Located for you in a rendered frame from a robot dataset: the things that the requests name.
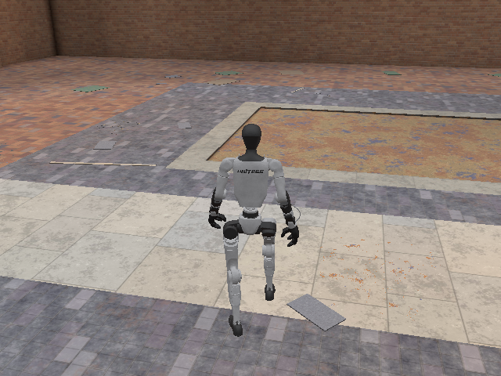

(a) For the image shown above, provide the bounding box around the left robot hand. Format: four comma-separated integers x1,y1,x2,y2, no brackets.
208,213,226,229

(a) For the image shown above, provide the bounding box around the robot right forearm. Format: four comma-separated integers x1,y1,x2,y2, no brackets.
280,191,297,229

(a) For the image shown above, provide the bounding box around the robot left forearm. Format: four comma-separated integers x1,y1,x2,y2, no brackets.
209,187,222,216

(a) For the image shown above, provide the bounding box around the robot right upper arm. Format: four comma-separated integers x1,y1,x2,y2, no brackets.
267,158,287,203

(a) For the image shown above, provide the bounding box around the robot left upper arm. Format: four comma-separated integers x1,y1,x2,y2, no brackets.
214,157,235,200

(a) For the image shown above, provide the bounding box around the robot torso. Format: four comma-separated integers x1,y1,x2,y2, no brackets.
232,154,269,235

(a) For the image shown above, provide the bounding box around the right robot thigh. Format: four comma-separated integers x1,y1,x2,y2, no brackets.
261,218,276,258

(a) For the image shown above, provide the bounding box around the right robot hand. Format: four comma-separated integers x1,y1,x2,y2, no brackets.
281,226,299,247

